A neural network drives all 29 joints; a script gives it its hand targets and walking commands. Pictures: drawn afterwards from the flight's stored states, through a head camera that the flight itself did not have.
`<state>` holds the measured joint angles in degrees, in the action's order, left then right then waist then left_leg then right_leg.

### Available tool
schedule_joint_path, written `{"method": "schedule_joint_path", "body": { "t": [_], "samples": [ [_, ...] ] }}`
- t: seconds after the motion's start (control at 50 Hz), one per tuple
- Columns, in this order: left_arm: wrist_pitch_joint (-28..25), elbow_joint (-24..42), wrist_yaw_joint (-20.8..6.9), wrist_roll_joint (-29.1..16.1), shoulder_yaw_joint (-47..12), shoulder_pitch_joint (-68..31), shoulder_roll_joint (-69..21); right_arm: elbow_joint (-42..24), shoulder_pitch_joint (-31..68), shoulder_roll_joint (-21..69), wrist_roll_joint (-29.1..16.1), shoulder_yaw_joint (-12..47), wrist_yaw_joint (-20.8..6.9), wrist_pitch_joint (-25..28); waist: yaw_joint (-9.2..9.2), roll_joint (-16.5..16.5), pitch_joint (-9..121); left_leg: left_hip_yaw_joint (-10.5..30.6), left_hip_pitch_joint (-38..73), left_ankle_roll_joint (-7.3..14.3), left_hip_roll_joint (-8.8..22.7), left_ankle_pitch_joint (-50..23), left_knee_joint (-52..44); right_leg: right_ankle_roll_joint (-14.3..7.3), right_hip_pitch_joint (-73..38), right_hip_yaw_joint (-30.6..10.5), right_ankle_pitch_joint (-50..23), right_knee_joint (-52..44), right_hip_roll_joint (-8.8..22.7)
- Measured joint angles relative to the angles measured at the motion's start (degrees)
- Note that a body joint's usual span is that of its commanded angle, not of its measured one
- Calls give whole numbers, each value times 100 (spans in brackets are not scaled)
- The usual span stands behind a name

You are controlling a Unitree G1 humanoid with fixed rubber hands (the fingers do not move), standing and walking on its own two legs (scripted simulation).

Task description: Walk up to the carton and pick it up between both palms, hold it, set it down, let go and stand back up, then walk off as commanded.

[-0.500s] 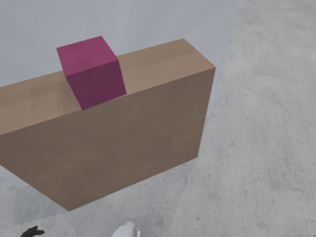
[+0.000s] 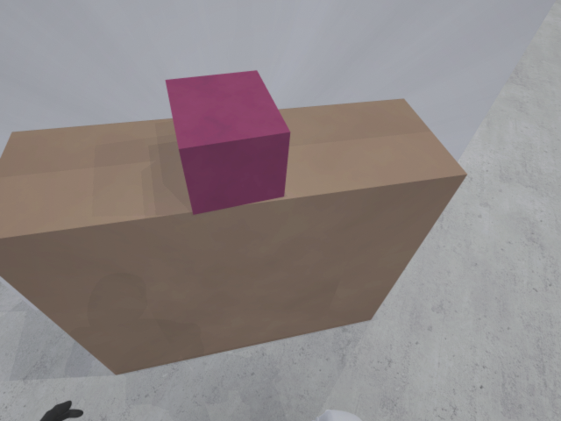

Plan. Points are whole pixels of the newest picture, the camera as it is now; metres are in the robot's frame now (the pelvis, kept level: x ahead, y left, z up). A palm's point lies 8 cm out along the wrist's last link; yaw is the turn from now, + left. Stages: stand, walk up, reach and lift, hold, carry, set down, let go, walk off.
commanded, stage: walk up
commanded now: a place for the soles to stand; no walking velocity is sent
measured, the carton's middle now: (226, 139) +0.57 +0.09 +0.08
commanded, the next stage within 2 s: none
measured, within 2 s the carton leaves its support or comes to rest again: neither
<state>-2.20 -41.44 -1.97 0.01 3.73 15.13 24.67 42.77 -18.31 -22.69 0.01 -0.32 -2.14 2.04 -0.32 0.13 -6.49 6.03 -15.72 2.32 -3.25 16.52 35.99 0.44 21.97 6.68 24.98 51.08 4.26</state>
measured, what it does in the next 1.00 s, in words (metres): steps on the spot: right foot, then left foot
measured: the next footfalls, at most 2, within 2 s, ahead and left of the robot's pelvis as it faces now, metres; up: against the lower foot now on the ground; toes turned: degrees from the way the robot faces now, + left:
right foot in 0.08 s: +0.11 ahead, -0.13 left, +0.00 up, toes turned -7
left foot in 0.54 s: +0.09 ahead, +0.13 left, +0.00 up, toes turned +1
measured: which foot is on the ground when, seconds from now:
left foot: down 0.00-0.10, up 0.12-0.52, down 0.54-1.00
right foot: up 0.00-0.06, down 0.08-0.56, up 0.58-1.00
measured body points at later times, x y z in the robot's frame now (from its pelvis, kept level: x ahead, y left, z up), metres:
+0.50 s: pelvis +0.03 -0.01 -0.01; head +0.05 -0.02 +0.44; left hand +0.13 +0.32 -0.08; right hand +0.11 -0.31 -0.13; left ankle +0.06 +0.13 -0.70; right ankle +0.07 -0.13 -0.73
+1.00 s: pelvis +0.03 -0.03 -0.01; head +0.06 -0.02 +0.43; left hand +0.09 +0.32 -0.11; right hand +0.13 -0.33 -0.12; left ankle +0.05 +0.12 -0.73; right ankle +0.07 -0.14 -0.72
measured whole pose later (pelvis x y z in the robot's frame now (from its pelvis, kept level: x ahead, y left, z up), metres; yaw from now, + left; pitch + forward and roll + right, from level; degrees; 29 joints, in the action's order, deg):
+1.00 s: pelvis +0.03 -0.03 -0.01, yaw +7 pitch -2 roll +1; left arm 1.9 -42.8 -1.0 0.0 4.9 13.4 25.0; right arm 43.7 -18.4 -22.9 0.0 -0.3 2.3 3.0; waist -0.2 1.4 -6.4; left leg 6.3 -20.5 -0.8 -1.4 18.7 41.2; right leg -1.7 22.4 5.3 26.7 46.6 4.4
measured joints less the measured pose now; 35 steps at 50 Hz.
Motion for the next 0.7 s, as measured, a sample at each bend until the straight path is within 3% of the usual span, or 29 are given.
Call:
{"method": "schedule_joint_path", "body": {
  "t": [0.06,0.12,0.18,0.28,0.42,0.5,0.56,0.62,0.7],
  "samples": [
    [-20,1,4,0,1,0,2,-1,1,1,0,0,26,-1,3,3,21,10,-81,-98,-55,59,6,0,-14,-5,-25,-617,0],
    [-140,-11,58,0,-9,0,-18,7,34,3,0,-1,93,-27,3,-60,-59,17,-326,-154,-105,239,488,-118,-132,17,-1129,-1301,-11],
    [-146,-83,69,0,-60,33,-59,5,35,2,0,-1,171,-118,4,-172,1,-9,-744,-155,-117,900,1459,-244,-194,49,-868,-1279,19],
    [-147,-76,100,0,-55,33,-60,1,32,-6,0,0,178,-131,0,-299,31,-1,-1191,-155,73,817,2032,-254,-328,57,-790,-1372,81],
    [-74,33,100,0,-55,33,-61,-1,29,-8,0,0,178,-143,-3,-314,58,-273,-1302,-190,285,404,1977,-248,-355,70,-800,-1373,78],
    [21,89,100,0,-50,34,-60,-3,26,-10,0,0,178,-142,-5,-251,115,-425,-874,-191,350,354,1400,-226,-351,95,-756,-1278,76],
    [151,109,100,1,-47,-10,-41,30,-5,-19,0,0,201,-95,-5,-167,113,-438,-267,-227,324,475,709,-218,-298,89,-494,-810,122],
    [338,97,100,1,-57,-103,-42,98,-8,-17,0,-2,238,-76,-4,9,87,-414,-249,-123,198,580,842,-218,-116,43,244,-65,115],
    [361,102,100,0,-40,-175,-22,95,-9,-18,0,-1,338,9,0,45,7,-205,-255,-64,196,326,622,-218,103,26,326,340,19]
  ]
}}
